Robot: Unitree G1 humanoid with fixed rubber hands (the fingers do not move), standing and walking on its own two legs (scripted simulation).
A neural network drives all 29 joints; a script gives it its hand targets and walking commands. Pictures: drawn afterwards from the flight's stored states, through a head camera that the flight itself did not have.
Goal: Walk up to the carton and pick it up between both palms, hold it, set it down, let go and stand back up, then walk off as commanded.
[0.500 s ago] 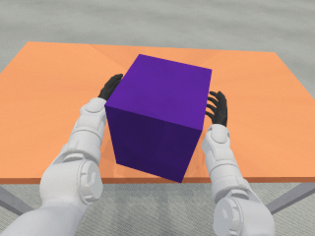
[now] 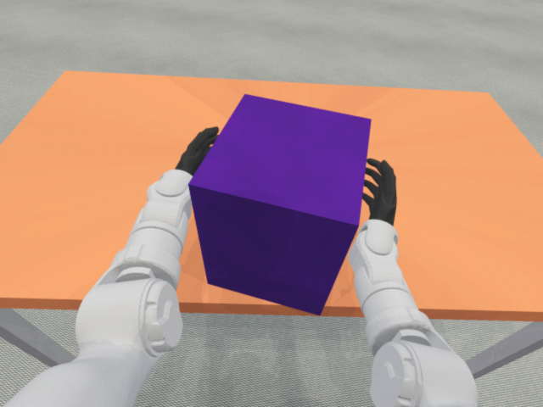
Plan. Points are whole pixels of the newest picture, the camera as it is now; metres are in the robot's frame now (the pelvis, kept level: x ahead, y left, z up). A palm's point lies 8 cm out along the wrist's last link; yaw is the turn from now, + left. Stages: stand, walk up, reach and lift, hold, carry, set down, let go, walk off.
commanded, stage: reach and lift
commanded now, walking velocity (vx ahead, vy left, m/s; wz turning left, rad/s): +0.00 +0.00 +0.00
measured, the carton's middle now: (283, 207) +0.40 -0.03 +0.07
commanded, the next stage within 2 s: none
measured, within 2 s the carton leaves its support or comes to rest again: leaves its support in 0.16 s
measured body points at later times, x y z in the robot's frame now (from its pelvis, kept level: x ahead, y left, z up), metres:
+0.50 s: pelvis -0.02 +0.00 +0.00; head -0.02 +0.02 +0.45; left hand +0.42 +0.11 +0.13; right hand +0.36 -0.18 +0.11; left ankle +0.00 +0.12 -0.75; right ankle +0.00 -0.16 -0.75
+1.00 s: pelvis -0.02 +0.00 +0.00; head -0.06 +0.02 +0.45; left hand +0.40 +0.12 +0.19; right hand +0.37 -0.17 +0.18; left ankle +0.00 +0.12 -0.75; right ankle +0.00 -0.16 -0.75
